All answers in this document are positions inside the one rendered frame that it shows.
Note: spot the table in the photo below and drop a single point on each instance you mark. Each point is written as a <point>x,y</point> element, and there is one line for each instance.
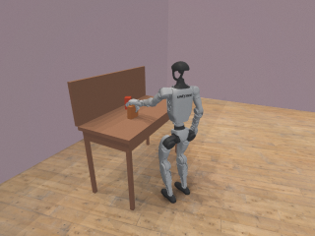
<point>98,106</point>

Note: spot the left robot hand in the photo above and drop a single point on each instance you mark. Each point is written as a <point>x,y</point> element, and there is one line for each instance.
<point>133,102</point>

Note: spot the right robot hand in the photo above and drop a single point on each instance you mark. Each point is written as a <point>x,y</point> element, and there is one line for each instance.
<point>195,130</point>

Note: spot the robot right forearm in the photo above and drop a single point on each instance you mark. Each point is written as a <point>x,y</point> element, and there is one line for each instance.
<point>196,119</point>

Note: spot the robot left forearm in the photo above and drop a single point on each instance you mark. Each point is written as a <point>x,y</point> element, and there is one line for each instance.
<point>144,102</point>

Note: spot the robot left shin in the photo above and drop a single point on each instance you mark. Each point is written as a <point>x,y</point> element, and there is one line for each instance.
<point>166,178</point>

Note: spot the humanoid robot torso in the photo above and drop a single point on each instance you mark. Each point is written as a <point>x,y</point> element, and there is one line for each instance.
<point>179,108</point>

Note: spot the robot left upper arm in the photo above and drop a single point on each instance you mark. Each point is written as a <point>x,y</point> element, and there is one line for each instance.
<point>163,93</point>

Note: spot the robot right upper arm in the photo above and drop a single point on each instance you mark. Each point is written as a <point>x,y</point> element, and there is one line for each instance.
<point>197,100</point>

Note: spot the sponge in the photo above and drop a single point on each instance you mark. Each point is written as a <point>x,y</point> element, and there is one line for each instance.
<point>131,112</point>

